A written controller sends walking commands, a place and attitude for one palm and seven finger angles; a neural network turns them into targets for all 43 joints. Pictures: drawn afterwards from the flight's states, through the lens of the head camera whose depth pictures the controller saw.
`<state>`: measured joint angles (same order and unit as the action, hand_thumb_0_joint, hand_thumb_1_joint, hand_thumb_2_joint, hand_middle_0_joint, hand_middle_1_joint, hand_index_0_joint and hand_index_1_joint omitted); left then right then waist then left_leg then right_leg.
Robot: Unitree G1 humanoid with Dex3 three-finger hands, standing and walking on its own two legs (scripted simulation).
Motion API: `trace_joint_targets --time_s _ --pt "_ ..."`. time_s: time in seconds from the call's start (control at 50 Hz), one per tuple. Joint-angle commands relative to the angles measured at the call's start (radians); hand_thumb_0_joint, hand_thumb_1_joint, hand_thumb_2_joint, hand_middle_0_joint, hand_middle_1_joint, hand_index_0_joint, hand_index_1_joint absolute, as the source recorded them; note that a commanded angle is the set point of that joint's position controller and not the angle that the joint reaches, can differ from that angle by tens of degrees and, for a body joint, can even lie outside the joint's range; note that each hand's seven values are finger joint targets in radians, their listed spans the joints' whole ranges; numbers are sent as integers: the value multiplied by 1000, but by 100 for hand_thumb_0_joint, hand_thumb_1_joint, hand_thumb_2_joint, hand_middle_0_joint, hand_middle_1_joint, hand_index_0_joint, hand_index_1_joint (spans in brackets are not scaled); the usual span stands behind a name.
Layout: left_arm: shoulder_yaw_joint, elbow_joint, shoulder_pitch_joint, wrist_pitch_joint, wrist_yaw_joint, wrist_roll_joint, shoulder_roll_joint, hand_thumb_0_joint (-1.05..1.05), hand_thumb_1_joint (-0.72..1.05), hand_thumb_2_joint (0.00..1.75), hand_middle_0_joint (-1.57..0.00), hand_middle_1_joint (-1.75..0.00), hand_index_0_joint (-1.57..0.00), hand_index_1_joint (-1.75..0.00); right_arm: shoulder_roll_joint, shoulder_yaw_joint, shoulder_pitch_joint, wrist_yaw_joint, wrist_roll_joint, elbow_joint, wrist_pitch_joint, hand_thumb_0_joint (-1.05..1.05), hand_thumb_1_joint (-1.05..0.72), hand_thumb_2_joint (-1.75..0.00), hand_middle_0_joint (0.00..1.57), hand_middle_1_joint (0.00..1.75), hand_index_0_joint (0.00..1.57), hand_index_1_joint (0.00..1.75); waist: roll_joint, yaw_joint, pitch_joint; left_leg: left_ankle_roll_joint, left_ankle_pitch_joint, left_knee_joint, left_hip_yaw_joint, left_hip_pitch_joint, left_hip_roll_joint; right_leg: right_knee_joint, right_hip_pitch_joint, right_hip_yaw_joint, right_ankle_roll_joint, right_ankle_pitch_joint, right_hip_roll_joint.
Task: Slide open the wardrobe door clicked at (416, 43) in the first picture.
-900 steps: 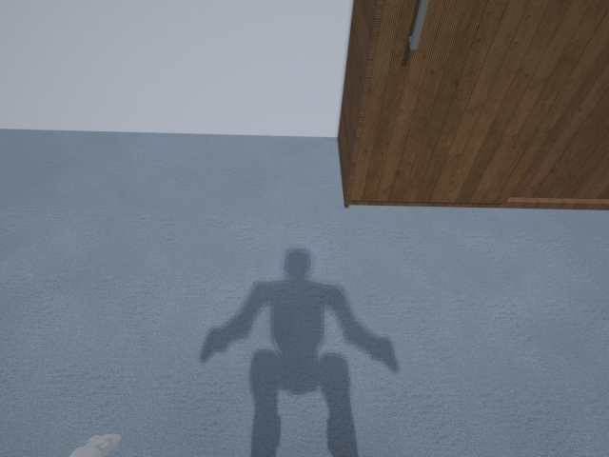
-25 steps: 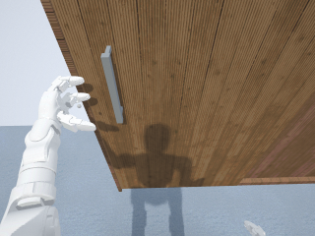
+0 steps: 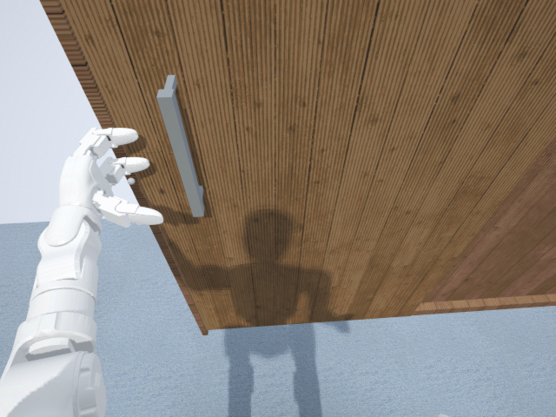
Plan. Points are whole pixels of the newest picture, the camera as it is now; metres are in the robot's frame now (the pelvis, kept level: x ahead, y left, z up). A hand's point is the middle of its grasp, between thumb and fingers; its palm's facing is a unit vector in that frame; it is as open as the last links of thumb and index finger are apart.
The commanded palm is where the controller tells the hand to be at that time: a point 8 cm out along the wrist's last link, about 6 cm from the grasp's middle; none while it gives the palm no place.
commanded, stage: move the hooked fingers beside the handle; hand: left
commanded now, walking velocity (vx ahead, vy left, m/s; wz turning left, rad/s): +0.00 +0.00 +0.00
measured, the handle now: (186, 154) +0.47 +0.15 +0.12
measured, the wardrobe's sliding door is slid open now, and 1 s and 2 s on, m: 0.00 0.00 0.00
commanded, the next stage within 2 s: feel for the door with the fingertips in 0.46 s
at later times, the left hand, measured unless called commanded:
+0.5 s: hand (143, 179) +0.41 +0.20 +0.14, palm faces +0.08 -1.00 +0.00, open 14.0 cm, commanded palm +0.36 +0.25 +0.13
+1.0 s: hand (168, 182) +0.40 +0.16 +0.14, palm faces +0.07 -1.00 +0.01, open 14.0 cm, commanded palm +0.37 +0.22 +0.13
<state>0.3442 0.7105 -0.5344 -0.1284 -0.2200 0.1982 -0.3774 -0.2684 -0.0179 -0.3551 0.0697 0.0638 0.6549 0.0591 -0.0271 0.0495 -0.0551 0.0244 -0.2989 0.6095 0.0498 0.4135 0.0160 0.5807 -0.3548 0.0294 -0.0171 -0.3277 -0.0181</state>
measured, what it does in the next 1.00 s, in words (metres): stands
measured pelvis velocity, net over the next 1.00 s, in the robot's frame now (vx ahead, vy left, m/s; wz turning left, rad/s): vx -0.01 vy -0.01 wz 0.01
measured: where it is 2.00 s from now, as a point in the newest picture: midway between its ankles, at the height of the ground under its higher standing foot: outside the picture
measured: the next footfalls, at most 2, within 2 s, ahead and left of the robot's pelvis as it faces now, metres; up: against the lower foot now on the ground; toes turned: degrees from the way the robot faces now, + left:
none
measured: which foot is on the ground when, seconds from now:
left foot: down 0.00-1.00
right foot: down 0.00-1.00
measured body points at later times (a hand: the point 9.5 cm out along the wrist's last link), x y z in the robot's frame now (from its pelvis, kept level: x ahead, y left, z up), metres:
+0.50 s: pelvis +0.00 +0.00 +0.00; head +0.02 +0.00 +0.45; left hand +0.40 +0.25 +0.14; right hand +0.12 -0.25 -0.10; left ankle +0.00 +0.10 -0.73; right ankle -0.02 -0.11 -0.73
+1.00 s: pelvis -0.01 -0.01 +0.00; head +0.01 -0.01 +0.45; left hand +0.39 +0.22 +0.14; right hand +0.11 -0.26 -0.11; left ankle +0.00 +0.10 -0.73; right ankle -0.02 -0.11 -0.73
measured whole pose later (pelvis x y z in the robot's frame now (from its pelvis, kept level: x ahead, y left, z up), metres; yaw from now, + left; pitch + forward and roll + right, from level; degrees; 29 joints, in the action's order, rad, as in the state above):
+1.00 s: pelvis -0.01 -0.01 +0.00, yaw +1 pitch +4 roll +0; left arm 0.22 0.64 -0.55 -0.10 -0.10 0.17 -0.25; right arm -0.26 -0.02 -0.29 0.05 0.06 0.66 0.06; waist -0.03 0.03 -0.05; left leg 0.02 -0.28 0.60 0.04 0.39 0.01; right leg 0.58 -0.33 0.04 -0.02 -0.32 -0.02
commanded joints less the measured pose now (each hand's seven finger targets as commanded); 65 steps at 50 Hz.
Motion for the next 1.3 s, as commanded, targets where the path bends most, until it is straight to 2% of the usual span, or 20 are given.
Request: trace_joint_targets --time_s 0.0,0.04,0.1,0.2,0.28,0.36,0.42,0.44,0.5,0.58,0.64,0.68,0.82,0.84,0.9,0.98,1.04,1.14,1.2,1.28 --pt "34 -289 -402 -65 3 30 -230 0 -50 30 -30 -120 -30 -120 -136 50 33 12 0 -122 50 0 -90 -90 20 30 20 30 -10 -15 -323 21 324 -42 -55 -242 -5 -52 57 -8 -3 383 -14" --pt "-27 -308 -385 -51 2 29 -157 0 -50 30 -30 -120 -30 -120 -128 47 44 9 2 -122 56 0 -90 -90 20 30 20 30 -51 -11 -313 15 333 -43 -59 -266 -5 -54 35 0 -5 371 -13" --pt "-2 -270 -371 -26 18 22 -187 0 -50 30 -30 -120 -30 -120 -135 45 47 11 2 -115 51 0 -90 -90 20 30 20 30 14 -10 -267 18 292 -51 -64 -225 -5 -59 31 4 -4 346 -13" --pt "-38 -291 -469 -24 46 8 -158 0 -50 30 -30 -120 -30 -120 -128 38 68 13 0 -120 48 0 -90 -90 20 30 20 30 -27 1 -273 16 252 -50 -71 -244 -10 -64 4 1 -6 297 -8" --pt "-23 -260 -510 -47 59 0 -187 0 -50 30 -30 -120 -30 -120 -132 34 63 14 -4 -113 49 0 -90 -90 20 30 20 30 8 -1 -294 15 248 -47 -76 -237 -9 -57 22 0 -8 293 -7" --pt "-47 -240 -459 -49 57 -4 -143 0 -50 30 -30 -120 -30 -120 -123 33 71 6 -2 -122 49 0 -90 -90 20 30 20 30 -19 -14 -310 9 299 -46 -71 -256 -9 -50 29 2 -10 336 -8" --pt "-16 -224 -389 -35 56 -2 -167 0 -50 30 -30 -120 -30 -120 -126 35 73 2 -2 -132 41 0 -90 -90 20 30 20 30 -4 -31 -303 11 296 -47 -63 -229 -10 -50 50 0 -9 353 -8" --pt "-39 -255 -423 -36 55 -1 -149 0 -50 30 -30 -120 -30 -120 -124 33 75 0 -1 -135 41 0 -90 -90 20 30 20 30 -15 -20 -301 11 301 -49 -63 -232 -11 -51 49 1 -8 358 -7" --pt "-33 -317 -378 -38 63 2 -142 0 -50 30 -30 -120 -30 -120 -122 40 76 -4 -2 -143 41 0 -90 -90 20 30 20 30 -6 -33 -335 11 359 -44 -67 -259 -7 -43 70 5 -9 392 -10" --pt "-63 -321 -434 -28 75 5 -120 0 -50 30 -30 -120 -30 -120 -123 36 86 2 0 -133 40 0 -90 -90 20 30 20 30 26 -6 -255 17 248 -59 -64 -221 -9 -69 41 3 -4 315 -11" --pt "-65 -339 -427 -31 86 -1 -111 0 -50 30 -30 -120 -30 -120 -117 37 93 5 -1 -129 44 0 -90 -90 20 30 20 30 -10 -17 -279 15 240 -63 -59 -240 -13 -73 45 -3 -6 309 -10" --pt "-84 -331 -456 -33 91 -5 -100 0 -50 30 -30 -120 -30 -120 -118 37 86 6 -2 -119 47 0 -90 -90 20 30 20 30 -2 -4 -272 16 230 -60 -63 -238 -11 -75 37 0 -6 294 -10" --pt "-55 -295 -445 -41 110 -12 -120 0 -50 30 -30 -120 -30 -120 -115 37 88 1 -6 -116 50 0 -90 -90 20 30 20 30 -2 -24 -296 17 227 -62 -54 -222 -19 -73 66 -9 -6 314 -7" --pt "-94 -303 -439 -43 109 -12 -70 0 -50 30 -30 -120 -30 -120 -108 34 95 -3 -4 -123 52 0 -90 -90 20 30 20 30 -20 -22 -291 16 232 -61 -51 -230 -20 -71 58 -7 -7 318 -8" --pt "-116 -294 -421 -45 123 -10 -30 0 -50 30 -30 -120 -30 -120 -110 40 92 -10 -5 -123 56 0 -90 -90 20 30 20 30 21 -20 -287 16 248 -57 -56 -233 -15 -66 49 1 -5 327 -12" --pt "-41 -280 -430 -38 147 -27 -127 0 -50 30 -30 -120 -30 -120 -117 37 89 -7 -10 -122 42 0 -90 -90 20 30 20 30 44 -30 -270 21 222 -63 -45 -188 -21 -72 79 -11 0 325 -6" --pt "-61 -259 -494 -39 144 -30 -117 0 -50 30 -30 -120 -30 -120 -110 32 94 -1 -7 -118 36 0 -90 -90 20 30 20 30 50 -8 -243 22 188 -64 -41 -179 -20 -83 60 -18 4 304 -5" --pt "-83 -248 -551 -71 123 -24 -92 0 -50 30 -30 -120 -30 -120 -110 35 80 0 -8 -110 47 0 -90 -90 20 30 20 30 -16 -4 -302 20 219 -52 -46 -229 -21 -73 49 -18 -4 322 -9" --pt "-79 -171 -532 -65 109 -17 -93 0 -50 30 -30 -120 -30 -120 -117 36 62 -1 -7 -101 45 0 -90 -90 20 30 20 30 45 4 -285 21 215 -48 -49 -200 -19 -71 43 -12 1 326 -10" --pt "-58 -134 -572 -64 105 -21 -127 0 -50 30 -30 -120 -30 -120 -125 39 47 -3 -9 -99 40 0 -90 -90 20 30 20 30 43 1 -293 23 202 -45 -50 -179 -23 -69 45 -13 0 311 -8"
